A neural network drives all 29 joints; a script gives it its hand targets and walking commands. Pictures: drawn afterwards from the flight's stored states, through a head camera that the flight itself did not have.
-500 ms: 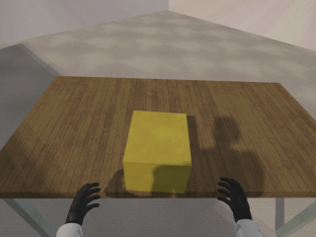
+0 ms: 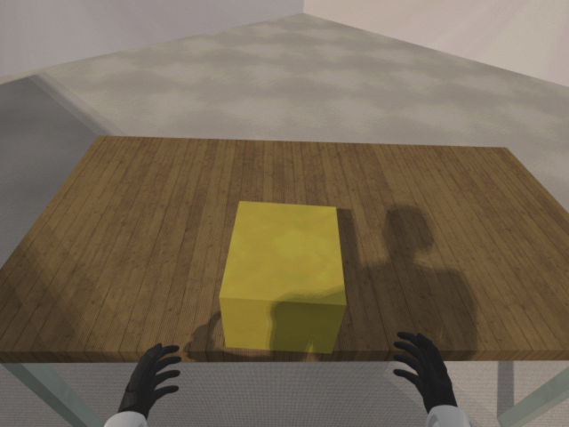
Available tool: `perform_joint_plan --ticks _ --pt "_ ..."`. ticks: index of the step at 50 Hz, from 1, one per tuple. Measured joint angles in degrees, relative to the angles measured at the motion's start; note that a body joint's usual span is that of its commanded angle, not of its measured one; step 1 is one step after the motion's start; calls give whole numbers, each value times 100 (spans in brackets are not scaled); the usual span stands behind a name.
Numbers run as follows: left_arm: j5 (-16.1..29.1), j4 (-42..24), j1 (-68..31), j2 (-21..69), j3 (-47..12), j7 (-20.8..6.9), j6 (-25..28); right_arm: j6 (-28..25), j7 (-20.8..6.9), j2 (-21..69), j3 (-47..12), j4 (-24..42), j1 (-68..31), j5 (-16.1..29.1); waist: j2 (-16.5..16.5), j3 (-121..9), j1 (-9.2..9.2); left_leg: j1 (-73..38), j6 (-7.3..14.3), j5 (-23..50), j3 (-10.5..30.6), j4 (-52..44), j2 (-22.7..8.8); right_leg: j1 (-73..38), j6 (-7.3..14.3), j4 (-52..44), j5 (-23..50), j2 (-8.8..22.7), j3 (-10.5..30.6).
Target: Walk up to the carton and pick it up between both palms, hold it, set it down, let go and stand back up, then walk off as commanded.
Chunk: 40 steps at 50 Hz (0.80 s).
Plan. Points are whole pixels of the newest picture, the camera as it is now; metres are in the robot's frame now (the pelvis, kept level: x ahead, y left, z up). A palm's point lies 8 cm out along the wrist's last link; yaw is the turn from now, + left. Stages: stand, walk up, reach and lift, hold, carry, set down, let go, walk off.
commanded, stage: set down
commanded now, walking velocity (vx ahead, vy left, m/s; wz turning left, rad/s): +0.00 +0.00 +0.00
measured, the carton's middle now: (283, 273) +0.44 -0.01 -0.06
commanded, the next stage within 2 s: let go in 0.52 s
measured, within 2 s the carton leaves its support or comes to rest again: neither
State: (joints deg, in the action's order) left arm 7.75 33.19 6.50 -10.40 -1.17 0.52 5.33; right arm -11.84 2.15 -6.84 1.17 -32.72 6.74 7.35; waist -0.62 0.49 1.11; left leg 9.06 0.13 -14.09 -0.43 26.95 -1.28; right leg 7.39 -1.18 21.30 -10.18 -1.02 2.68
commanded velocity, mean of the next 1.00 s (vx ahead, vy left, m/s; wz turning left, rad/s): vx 0.00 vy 0.00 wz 0.00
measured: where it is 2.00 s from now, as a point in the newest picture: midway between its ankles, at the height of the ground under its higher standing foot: outside the picture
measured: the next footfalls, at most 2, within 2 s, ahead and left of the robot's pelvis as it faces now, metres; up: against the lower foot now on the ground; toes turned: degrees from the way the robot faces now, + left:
none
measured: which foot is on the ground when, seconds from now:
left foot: down 0.00-1.00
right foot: down 0.00-1.00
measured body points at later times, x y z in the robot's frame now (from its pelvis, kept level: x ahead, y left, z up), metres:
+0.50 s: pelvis +0.00 +0.00 +0.00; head -0.02 +0.01 +0.45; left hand +0.21 +0.21 -0.07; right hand +0.21 -0.22 -0.04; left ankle +0.01 +0.11 -0.74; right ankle +0.02 -0.14 -0.74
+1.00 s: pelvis +0.01 +0.00 +0.00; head +0.00 +0.01 +0.45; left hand +0.20 +0.21 -0.09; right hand +0.20 -0.23 -0.06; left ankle +0.01 +0.11 -0.74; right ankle +0.02 -0.14 -0.74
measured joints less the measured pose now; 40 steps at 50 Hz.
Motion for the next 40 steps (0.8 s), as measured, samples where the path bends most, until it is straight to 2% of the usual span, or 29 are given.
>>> perform_joint_plan --ticks 23,40 --pt "-136 -13 81 0 0 63 -605 294 -188 -192 0 -129 72 0 0 44 0 -112 -13 -11 0 -31 0 -98 0 0 -23 1 0" --pt "-400 -12 84 0 32 93 -1129 494 -311 -295 -1 -390 75 -98 0 128 0 -142 -21 -13 0 -85 0 -102 0 0 -56 1 0"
